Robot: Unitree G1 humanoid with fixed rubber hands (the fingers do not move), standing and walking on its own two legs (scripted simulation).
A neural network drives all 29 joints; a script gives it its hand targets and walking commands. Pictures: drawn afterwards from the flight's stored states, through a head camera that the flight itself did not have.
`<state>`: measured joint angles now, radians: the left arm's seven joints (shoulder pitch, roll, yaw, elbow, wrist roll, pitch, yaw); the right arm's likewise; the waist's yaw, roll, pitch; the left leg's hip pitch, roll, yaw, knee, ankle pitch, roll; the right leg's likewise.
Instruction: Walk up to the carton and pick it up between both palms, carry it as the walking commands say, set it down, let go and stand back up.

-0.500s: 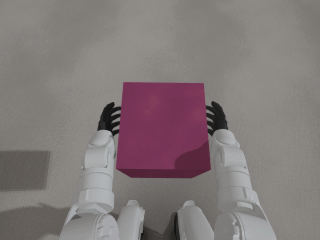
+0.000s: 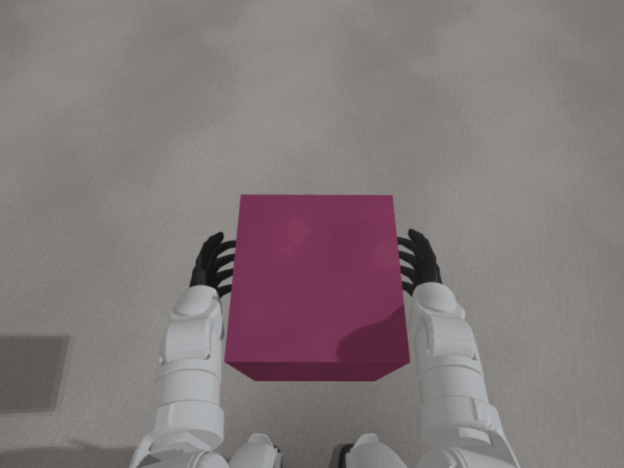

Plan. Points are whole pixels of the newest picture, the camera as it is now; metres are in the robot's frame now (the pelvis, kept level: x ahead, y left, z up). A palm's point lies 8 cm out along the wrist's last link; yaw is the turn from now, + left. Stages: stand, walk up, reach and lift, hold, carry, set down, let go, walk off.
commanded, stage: reach and lift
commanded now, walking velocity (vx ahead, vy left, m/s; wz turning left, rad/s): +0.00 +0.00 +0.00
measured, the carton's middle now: (315, 299) +0.36 +0.01 -0.09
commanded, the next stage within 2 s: none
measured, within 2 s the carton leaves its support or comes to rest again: neither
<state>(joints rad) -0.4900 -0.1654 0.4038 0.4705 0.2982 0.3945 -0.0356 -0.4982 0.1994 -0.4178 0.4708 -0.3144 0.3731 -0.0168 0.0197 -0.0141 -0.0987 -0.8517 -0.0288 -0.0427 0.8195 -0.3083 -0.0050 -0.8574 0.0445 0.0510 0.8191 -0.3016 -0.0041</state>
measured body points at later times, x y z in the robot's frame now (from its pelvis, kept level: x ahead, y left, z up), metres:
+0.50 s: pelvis +0.02 +0.00 +0.04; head +0.05 +0.00 +0.49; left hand +0.34 +0.15 +0.03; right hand +0.35 -0.14 +0.04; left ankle +0.04 +0.12 -0.69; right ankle +0.04 -0.11 -0.69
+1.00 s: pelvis +0.02 +0.00 +0.05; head -0.02 +0.00 +0.50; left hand +0.33 +0.15 +0.09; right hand +0.34 -0.14 +0.09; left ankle +0.04 +0.12 -0.69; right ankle +0.04 -0.11 -0.69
